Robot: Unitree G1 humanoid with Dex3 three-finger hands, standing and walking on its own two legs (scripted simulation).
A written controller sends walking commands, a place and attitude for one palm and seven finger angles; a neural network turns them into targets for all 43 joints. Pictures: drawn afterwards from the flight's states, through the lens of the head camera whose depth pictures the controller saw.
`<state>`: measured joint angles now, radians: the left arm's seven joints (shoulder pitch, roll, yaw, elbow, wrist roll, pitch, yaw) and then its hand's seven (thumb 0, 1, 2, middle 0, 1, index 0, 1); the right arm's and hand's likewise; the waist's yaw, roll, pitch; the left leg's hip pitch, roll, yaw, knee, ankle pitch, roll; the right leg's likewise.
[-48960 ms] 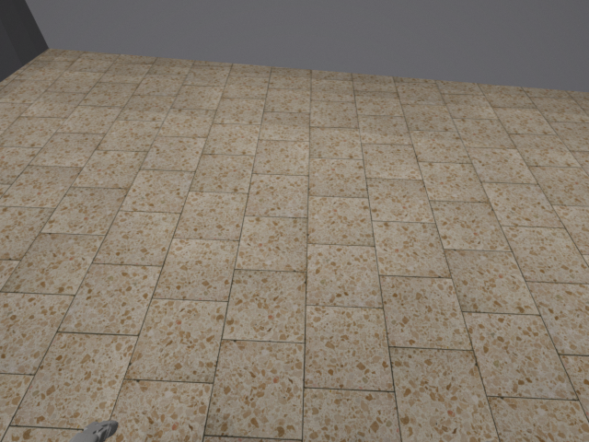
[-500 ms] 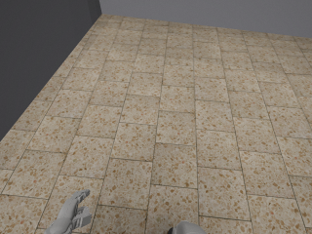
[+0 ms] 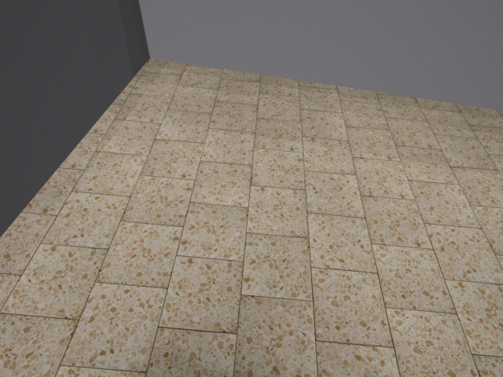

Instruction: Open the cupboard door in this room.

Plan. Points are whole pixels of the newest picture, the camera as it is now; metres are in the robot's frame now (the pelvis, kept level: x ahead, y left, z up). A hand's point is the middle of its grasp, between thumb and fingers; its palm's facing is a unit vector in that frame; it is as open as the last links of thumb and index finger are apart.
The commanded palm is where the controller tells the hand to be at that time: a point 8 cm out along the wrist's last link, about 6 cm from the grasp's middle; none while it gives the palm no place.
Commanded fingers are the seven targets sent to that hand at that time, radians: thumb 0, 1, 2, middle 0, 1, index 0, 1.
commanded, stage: walk to a spot facing it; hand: left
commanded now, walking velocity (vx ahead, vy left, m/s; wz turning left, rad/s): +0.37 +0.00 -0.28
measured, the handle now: out of the picture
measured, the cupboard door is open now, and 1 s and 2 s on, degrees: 42 42 42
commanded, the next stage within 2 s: turn to face it in 0.24 s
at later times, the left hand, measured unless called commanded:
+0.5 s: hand (201, 299) +0.29 +0.12 -0.16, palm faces -0.01 -0.98 -0.21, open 7.2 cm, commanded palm none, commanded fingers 0.00 0.90 0.90 -0.20 -0.30 -0.20 -0.30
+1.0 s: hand (196, 268) +0.35 +0.14 -0.15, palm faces +0.27 -0.92 -0.28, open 7.4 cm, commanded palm none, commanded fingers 0.00 0.90 0.90 -0.20 -0.30 -0.20 -0.30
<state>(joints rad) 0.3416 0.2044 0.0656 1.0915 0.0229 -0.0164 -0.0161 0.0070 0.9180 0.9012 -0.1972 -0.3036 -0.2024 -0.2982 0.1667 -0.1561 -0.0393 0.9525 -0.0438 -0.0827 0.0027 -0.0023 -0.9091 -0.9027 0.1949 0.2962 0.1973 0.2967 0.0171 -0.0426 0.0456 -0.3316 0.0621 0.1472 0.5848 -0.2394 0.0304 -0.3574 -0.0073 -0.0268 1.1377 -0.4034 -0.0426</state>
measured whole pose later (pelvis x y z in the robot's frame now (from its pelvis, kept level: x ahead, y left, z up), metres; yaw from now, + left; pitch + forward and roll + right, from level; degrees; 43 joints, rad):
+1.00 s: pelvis +0.31 -0.09 +0.00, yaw +15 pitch +2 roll +0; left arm 0.17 0.23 0.07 0.87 0.02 0.01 0.01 0.01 0.91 0.90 -0.20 -0.30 -0.20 -0.30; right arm 0.16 -0.22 -0.08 0.91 -0.03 0.05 0.01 0.00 -0.91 -0.90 0.20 0.30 0.20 0.30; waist -0.01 0.01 0.04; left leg -0.47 -0.03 -0.07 0.62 -0.25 -0.01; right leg -0.30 -0.05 -0.03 0.57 -0.32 0.02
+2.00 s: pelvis +0.38 -0.09 -0.01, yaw +53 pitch +1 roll +0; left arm 0.24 0.22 0.05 0.87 0.02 0.02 0.01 0.01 0.90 0.90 -0.20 -0.30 -0.21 -0.30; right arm 0.11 -0.24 -0.07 0.89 -0.02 0.05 0.04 0.00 -0.91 -0.90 0.19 0.30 0.19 0.30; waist -0.01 -0.05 0.12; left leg -0.32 0.01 0.08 0.61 -0.26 -0.01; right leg -0.26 -0.17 -0.23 0.69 -0.40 0.05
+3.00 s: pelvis +0.42 -0.07 +0.01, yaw +88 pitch +2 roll -2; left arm 0.14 0.27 0.07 0.86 0.01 0.06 0.01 0.01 0.91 0.90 -0.20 -0.30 -0.20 -0.30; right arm 0.16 -0.21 -0.05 0.90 -0.03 0.04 0.01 0.00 -0.90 -0.90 0.20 0.30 0.20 0.30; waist -0.01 -0.01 0.10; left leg -0.30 -0.02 -0.07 0.51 -0.24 0.03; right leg -0.44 -0.06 -0.01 0.89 -0.42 0.08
